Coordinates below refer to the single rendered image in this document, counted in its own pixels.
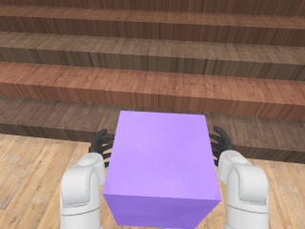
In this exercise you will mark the carton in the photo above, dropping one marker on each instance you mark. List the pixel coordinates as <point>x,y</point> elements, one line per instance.
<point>161,171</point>

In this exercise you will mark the right robot forearm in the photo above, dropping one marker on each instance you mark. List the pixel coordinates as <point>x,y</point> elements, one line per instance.
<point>247,192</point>

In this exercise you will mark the robot left hand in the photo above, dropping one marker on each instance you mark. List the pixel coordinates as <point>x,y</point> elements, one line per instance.
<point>97,142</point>

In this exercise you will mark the left robot forearm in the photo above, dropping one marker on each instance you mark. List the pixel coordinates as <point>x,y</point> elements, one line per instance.
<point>80,193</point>

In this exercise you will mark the robot right hand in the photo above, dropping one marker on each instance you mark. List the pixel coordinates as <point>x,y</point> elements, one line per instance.
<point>224,141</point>

